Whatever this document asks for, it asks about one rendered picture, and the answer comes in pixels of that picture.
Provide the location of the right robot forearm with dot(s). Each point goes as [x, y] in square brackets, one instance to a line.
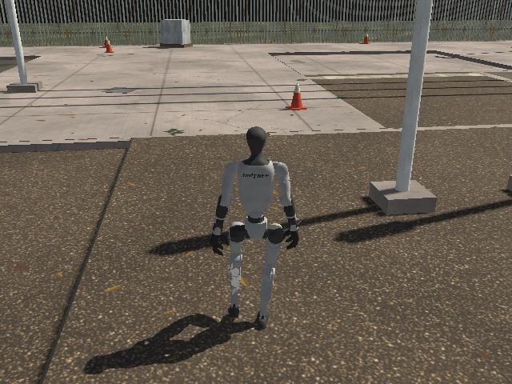
[291, 216]

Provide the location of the robot left hand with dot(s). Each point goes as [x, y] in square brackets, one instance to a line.
[214, 243]

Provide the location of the right robot foot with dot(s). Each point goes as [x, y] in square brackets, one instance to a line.
[261, 321]

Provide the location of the right robot upper arm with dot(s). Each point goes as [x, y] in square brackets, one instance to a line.
[284, 183]

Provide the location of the left robot forearm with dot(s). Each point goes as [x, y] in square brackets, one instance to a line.
[220, 218]

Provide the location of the right robot thigh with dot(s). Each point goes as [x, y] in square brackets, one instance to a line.
[273, 245]

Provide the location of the robot right hand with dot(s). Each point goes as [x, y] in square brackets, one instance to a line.
[294, 236]

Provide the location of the left robot upper arm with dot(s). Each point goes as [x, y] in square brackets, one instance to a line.
[227, 183]

